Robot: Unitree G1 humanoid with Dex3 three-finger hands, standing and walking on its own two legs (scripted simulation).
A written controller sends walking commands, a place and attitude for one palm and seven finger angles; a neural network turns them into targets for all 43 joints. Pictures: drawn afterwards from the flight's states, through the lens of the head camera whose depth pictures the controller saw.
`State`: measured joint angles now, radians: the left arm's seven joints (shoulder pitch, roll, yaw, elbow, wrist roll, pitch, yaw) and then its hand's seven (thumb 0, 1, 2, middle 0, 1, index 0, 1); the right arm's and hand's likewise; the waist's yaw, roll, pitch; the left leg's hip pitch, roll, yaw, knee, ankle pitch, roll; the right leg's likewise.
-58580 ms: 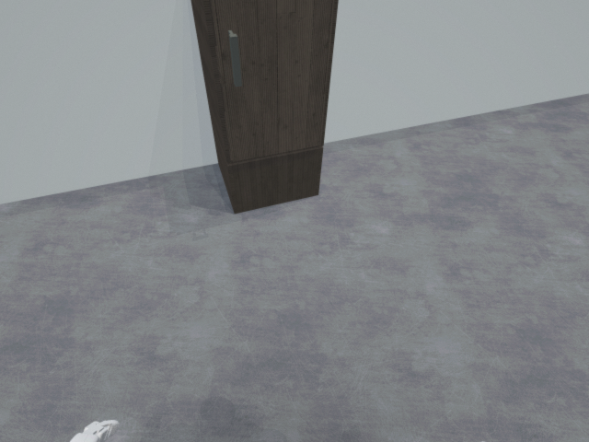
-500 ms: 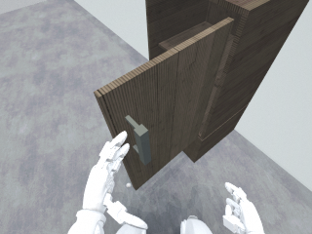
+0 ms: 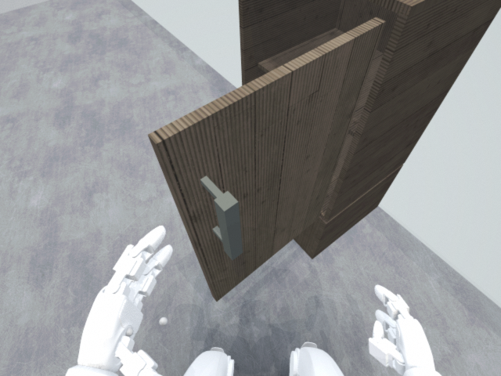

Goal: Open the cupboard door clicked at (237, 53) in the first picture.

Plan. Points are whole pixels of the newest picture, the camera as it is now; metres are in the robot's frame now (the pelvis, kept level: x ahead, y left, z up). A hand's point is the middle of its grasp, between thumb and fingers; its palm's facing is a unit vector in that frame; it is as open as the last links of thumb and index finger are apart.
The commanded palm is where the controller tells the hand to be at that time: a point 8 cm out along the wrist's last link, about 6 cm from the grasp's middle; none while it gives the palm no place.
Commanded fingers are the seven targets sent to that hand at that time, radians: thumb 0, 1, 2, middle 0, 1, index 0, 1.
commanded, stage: draw the hand back to the body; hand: left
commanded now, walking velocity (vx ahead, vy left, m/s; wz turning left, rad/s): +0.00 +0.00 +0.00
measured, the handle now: (221, 220) +0.33 +0.07 +0.07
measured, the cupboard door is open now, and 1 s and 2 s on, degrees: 92 92 92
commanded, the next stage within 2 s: step back with the hand held close in 1.56 s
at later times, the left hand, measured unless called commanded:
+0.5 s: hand (91, 296) +0.19 +0.19 +0.14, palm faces -0.05 -1.00 -0.08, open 16.1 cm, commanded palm +0.16 +0.25 +0.16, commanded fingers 0.00 -0.25 0.41 -0.16 -0.30 -0.16 -0.30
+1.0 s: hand out of the picture +0.22 +0.26 +0.22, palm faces +0.35 -0.84 -0.42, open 11.3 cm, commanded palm +0.17 +0.31 +0.24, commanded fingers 0.00 0.62 0.78 -0.19 -0.30 -0.19 -0.30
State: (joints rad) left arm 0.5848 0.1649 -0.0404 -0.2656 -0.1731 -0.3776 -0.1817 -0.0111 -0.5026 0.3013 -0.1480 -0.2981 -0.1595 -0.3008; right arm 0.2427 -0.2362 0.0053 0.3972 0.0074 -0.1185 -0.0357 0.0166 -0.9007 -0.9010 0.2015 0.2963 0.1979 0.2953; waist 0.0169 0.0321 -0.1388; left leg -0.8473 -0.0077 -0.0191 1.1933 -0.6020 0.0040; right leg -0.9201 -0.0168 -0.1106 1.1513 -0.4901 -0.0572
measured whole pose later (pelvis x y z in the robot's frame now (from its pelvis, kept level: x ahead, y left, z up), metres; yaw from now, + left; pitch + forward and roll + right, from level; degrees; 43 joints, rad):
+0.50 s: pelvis +0.01 +0.02 +0.04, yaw -1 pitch +7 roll -2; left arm 0.61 0.26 0.10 -0.40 -0.25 -0.19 -0.19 -0.01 -0.47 0.31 -0.15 -0.30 -0.16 -0.30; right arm 0.30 -0.24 0.04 0.41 0.04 -0.16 -0.07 0.02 -0.90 -0.90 0.20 0.30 0.20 0.30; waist 0.02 0.05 -0.12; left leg -0.57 -0.01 -0.01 0.98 -0.54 0.03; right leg -0.63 0.00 -0.10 0.92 -0.41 -0.02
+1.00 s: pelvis +0.03 +0.03 +0.09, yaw -1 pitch -2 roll -1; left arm 0.54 0.34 0.23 -0.44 -0.03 -0.06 0.13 0.00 0.28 0.64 -0.18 -0.30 -0.19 -0.30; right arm 0.24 -0.22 0.06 0.58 0.00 -0.15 -0.09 0.02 -0.90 -0.90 0.20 0.30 0.20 0.30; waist 0.06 0.07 -0.01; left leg -0.15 -0.03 0.01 0.55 -0.37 0.04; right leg -0.23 -0.01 -0.07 0.53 -0.27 0.00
